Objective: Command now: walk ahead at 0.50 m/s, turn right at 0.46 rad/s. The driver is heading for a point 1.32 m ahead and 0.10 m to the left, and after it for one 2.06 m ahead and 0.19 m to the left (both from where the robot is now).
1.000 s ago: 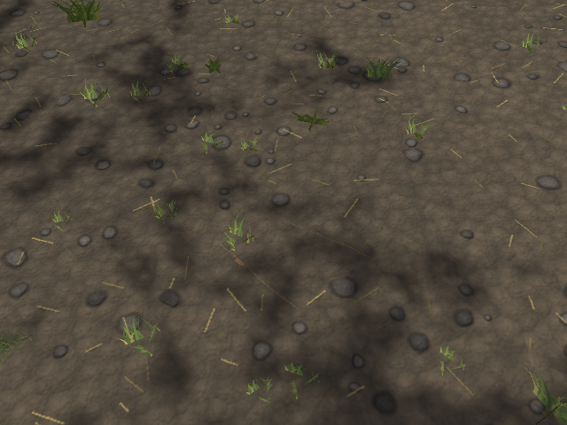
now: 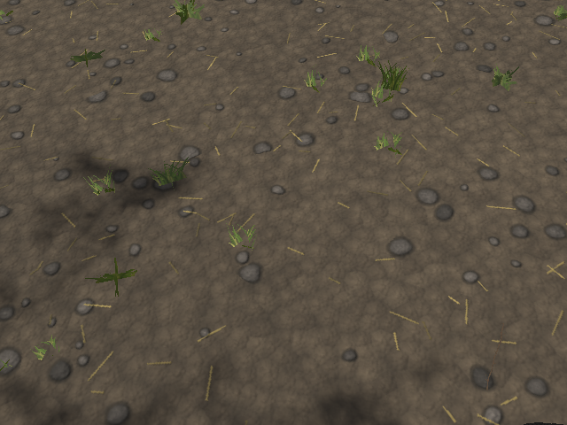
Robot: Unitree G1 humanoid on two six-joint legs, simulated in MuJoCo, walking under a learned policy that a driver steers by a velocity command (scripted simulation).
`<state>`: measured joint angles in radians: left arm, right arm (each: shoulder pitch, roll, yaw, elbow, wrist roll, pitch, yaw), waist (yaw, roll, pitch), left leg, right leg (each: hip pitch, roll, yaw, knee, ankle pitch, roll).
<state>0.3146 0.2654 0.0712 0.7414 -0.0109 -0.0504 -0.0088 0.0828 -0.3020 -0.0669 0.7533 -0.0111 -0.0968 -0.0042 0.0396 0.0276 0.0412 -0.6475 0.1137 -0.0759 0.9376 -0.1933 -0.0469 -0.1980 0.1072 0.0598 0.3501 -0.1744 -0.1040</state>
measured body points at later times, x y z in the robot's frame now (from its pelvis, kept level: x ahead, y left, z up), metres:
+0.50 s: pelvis +0.29 +0.06 +0.00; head +0.31 +0.07 +0.45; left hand +0.46 +0.32 -0.11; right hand +0.31 -0.21 -0.12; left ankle +0.29 +0.15 -0.75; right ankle +0.33 -0.10 -0.68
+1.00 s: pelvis +0.56 -0.02 +0.00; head +0.58 -0.04 +0.45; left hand +0.66 +0.25 -0.11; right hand +0.66 -0.31 -0.12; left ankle +0.61 +0.14 -0.67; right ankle +0.56 -0.11 -0.75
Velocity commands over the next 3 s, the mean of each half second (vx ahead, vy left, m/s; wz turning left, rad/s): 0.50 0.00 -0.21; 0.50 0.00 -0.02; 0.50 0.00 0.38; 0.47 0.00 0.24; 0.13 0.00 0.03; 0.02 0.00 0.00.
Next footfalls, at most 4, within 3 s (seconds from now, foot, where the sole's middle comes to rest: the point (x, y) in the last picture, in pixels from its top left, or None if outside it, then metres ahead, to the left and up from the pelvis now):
0.24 left None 0.33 0.15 -0.78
0.78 right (367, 366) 0.60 -0.12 -0.78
1.32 left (276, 259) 0.91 0.12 -0.78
1.80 right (329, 170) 1.25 -0.03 -0.78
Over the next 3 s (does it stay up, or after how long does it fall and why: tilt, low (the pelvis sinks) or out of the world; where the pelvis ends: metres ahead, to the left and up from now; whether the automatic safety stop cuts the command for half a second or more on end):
stays up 1.24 0.10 -0.01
